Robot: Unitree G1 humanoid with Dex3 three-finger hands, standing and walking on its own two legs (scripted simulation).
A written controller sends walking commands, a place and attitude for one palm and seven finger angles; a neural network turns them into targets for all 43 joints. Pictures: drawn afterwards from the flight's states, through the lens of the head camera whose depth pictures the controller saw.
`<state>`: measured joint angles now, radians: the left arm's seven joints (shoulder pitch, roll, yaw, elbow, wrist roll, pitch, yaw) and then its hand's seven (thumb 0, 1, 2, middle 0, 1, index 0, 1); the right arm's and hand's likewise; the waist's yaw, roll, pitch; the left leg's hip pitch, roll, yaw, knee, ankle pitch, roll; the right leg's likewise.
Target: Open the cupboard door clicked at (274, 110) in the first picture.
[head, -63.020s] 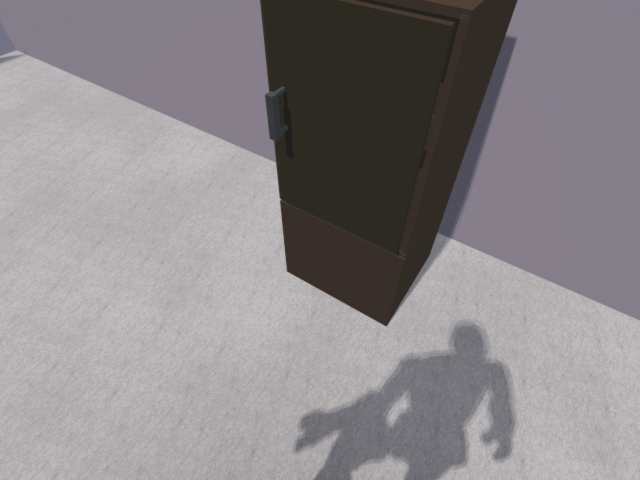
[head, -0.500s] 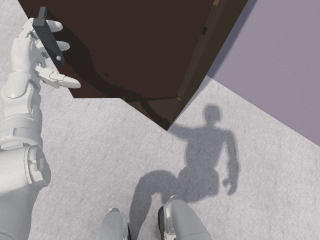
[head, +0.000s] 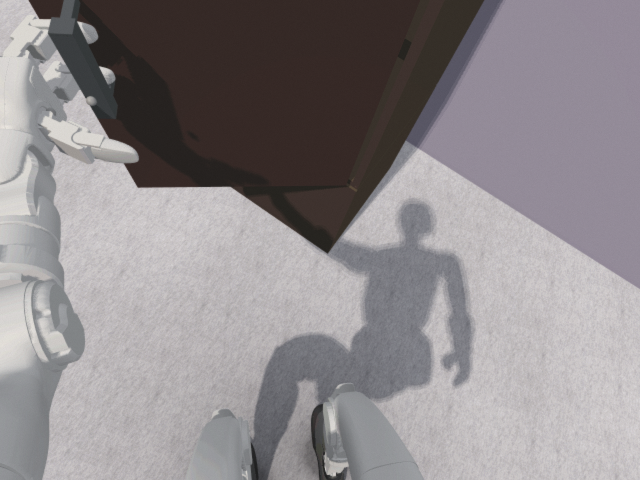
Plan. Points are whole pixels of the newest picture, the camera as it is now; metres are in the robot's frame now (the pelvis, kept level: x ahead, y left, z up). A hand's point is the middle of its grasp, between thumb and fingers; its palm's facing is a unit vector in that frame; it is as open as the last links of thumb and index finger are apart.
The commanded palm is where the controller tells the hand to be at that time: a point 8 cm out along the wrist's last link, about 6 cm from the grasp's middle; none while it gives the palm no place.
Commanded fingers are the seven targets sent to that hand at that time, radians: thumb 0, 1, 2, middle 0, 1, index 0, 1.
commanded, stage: close the thumb around the handle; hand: left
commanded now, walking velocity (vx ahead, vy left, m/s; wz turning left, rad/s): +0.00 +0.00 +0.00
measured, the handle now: (90, 60) +0.59 +0.20 +0.07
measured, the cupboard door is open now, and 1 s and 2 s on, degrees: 40 41 81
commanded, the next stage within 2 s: pull the door open along its arc in 0.68 s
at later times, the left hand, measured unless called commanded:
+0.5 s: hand (88, 104) +0.53 +0.20 +0.07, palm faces -0.04 -1.00 -0.01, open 7.2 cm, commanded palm +0.51 +0.24 +0.07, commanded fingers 0.00 0.90 0.90 -0.40 -1.35 -0.40 -1.35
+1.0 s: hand (96, 113) +0.52 +0.19 +0.07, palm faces -0.04 -1.00 -0.01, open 6.7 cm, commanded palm +0.48 +0.24 +0.07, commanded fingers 0.00 0.90 0.90 -0.40 -1.35 -0.40 -1.35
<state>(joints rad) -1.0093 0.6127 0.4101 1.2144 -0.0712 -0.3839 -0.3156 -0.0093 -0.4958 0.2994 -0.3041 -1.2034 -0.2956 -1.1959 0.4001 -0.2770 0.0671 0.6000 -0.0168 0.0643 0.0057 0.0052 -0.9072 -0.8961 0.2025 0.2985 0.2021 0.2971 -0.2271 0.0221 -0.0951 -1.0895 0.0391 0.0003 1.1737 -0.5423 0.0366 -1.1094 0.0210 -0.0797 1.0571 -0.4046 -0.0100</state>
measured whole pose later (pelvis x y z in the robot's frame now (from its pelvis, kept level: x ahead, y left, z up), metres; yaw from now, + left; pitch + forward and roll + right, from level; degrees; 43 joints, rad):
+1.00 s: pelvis +0.01 +0.00 +0.01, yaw -1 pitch +24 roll -4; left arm -0.87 0.53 0.40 1.11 -0.11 -0.41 -0.29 0.01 0.62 0.76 -0.26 -1.32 -0.28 -1.31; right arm 0.40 -0.27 0.05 0.59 -0.01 0.09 0.02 0.01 -0.91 -0.90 0.20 0.30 0.20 0.30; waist -0.20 0.02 -0.11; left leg -1.02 0.04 0.02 1.14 -0.55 0.04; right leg -1.05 0.03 -0.06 1.03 -0.41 0.00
